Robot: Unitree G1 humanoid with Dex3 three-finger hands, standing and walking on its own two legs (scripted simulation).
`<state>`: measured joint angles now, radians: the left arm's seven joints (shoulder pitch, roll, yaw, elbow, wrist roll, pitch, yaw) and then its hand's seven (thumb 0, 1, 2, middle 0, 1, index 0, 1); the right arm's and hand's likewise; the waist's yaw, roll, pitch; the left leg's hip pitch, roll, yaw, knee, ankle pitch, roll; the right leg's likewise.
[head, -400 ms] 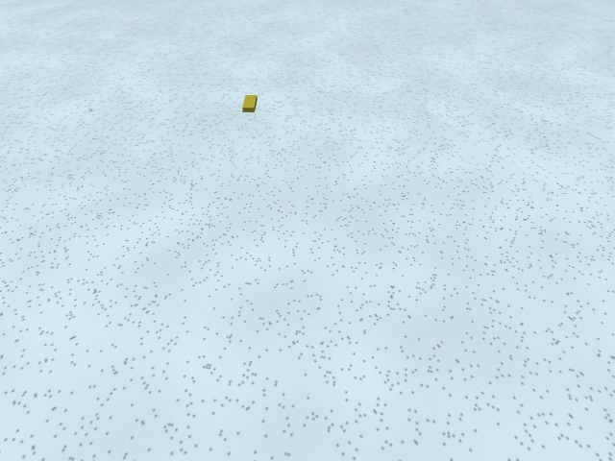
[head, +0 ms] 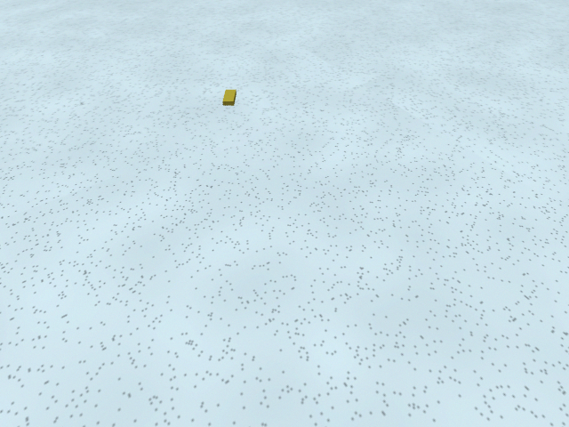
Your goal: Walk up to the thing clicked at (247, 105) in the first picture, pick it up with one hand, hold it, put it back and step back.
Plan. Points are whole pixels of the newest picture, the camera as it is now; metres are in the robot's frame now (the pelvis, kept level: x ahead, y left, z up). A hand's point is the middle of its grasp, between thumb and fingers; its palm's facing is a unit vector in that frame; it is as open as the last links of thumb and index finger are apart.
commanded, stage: stand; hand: left
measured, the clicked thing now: (229, 97) +2.18 +0.47 -0.77
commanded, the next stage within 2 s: walk up in 0.72 s
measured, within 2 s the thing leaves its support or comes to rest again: neither
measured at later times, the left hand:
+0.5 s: hand out of the picture +0.08 +0.25 -0.16, palm faces -0.02 -0.94 -0.33, open 7.4 cm
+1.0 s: hand out of the picture +0.08 +0.36 -0.15, palm faces +0.29 -0.89 -0.35, open 7.4 cm
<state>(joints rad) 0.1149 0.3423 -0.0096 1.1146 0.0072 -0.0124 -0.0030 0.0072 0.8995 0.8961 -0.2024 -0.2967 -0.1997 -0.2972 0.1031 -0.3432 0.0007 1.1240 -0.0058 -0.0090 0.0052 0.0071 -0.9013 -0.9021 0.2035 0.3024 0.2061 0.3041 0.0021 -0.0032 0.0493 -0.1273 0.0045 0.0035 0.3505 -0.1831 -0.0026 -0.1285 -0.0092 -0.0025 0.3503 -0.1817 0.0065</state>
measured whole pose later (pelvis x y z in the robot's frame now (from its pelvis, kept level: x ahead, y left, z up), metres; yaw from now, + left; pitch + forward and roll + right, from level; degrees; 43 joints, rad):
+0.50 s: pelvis +0.00 +0.00 +0.00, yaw +0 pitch -2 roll +0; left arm 0.12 0.35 -0.01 1.12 0.01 -0.01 0.00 0.01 0.90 0.90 -0.20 -0.30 -0.20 -0.30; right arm 0.11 -0.34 0.00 1.13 -0.01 -0.01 0.01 0.01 -0.90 -0.90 0.20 0.30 0.21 0.30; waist 0.00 0.00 0.05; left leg -0.12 0.01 0.00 0.34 -0.18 0.00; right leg -0.12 -0.01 0.00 0.33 -0.18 0.01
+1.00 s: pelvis +0.06 +0.04 -0.01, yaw +15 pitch -3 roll +0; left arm 0.13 0.50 0.11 0.98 0.05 -0.02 -0.10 0.01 0.90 0.90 -0.21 -0.30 -0.20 -0.30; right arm 0.19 -0.48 -0.09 1.01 -0.01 0.00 0.12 0.01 -0.90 -0.90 0.20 0.30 0.21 0.30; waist 0.05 -0.08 0.00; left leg -0.46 0.12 0.10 0.72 -0.28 -0.01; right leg 0.03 -0.13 -0.26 0.38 -0.35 0.01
